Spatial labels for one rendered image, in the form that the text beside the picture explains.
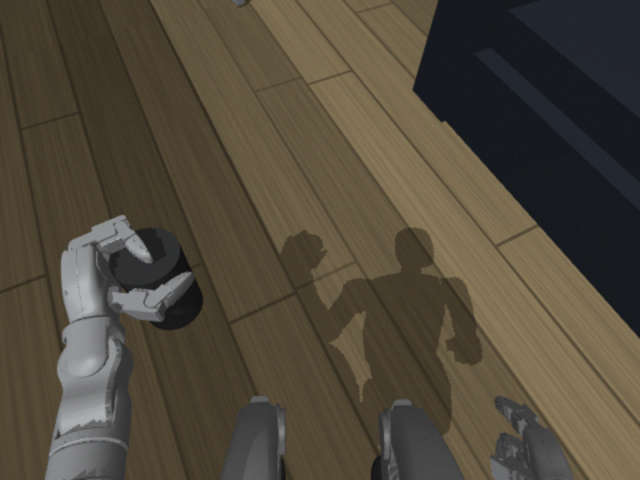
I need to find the can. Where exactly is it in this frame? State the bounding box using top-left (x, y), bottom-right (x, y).
top-left (109, 227), bottom-right (203, 330)

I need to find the right robot hand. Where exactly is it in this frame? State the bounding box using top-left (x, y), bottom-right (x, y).
top-left (490, 396), bottom-right (574, 480)

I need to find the sofa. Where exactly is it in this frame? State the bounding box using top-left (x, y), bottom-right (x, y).
top-left (413, 0), bottom-right (640, 338)

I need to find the left robot arm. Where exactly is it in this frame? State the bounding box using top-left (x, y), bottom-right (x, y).
top-left (44, 315), bottom-right (134, 480)

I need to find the left robot hand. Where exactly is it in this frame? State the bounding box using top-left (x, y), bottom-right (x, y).
top-left (61, 215), bottom-right (195, 324)

